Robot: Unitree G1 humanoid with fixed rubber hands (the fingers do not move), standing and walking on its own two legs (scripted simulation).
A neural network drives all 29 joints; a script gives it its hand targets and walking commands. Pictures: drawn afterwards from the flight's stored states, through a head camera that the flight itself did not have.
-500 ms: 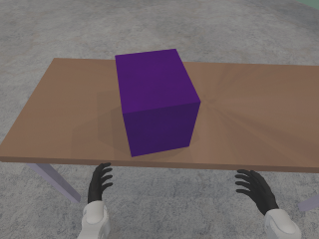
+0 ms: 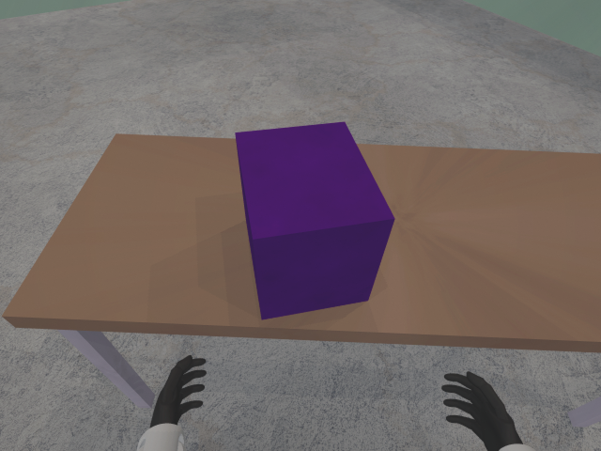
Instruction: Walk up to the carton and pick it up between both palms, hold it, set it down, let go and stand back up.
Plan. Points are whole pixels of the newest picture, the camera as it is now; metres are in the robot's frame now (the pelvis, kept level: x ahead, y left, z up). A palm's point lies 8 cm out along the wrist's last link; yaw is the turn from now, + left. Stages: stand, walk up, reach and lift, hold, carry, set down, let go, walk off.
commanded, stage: set down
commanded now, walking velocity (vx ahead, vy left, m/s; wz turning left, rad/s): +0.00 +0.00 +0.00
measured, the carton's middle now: (303, 219) +0.49 +0.04 -0.01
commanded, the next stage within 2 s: let go in 0.52 s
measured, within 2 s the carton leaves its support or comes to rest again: neither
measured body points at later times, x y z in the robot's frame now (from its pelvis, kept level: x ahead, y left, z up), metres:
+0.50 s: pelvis +0.00 +0.01 +0.00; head +0.00 +0.02 +0.45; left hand +0.15 +0.23 -0.09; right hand +0.15 -0.22 -0.09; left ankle -0.04 +0.10 -0.74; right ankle +0.01 -0.10 -0.74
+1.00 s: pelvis -0.02 +0.00 +0.00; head -0.01 +0.01 +0.45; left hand +0.14 +0.24 -0.10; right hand +0.13 -0.22 -0.10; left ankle -0.04 +0.10 -0.74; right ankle +0.01 -0.10 -0.74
